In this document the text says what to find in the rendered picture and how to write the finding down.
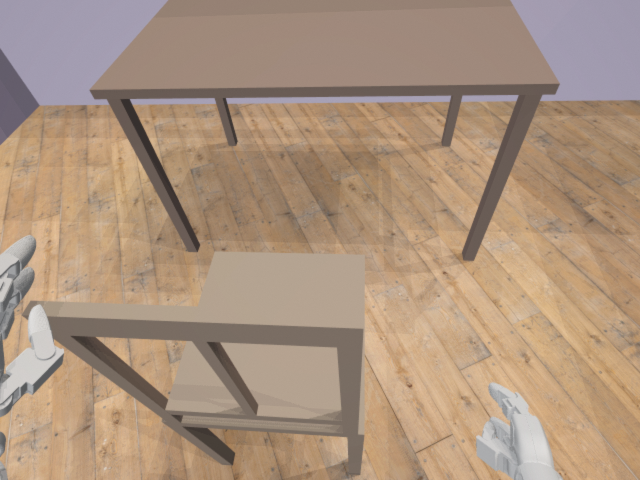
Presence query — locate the table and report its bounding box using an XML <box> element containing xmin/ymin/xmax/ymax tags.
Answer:
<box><xmin>90</xmin><ymin>0</ymin><xmax>560</xmax><ymax>261</ymax></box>

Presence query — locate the robot right hand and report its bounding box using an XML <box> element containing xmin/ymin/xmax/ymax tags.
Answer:
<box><xmin>476</xmin><ymin>382</ymin><xmax>555</xmax><ymax>480</ymax></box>

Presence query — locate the robot left hand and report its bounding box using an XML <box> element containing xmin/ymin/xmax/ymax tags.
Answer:
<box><xmin>0</xmin><ymin>235</ymin><xmax>64</xmax><ymax>417</ymax></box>

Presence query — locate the chair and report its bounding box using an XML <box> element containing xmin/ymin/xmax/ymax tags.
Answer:
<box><xmin>22</xmin><ymin>251</ymin><xmax>365</xmax><ymax>475</ymax></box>

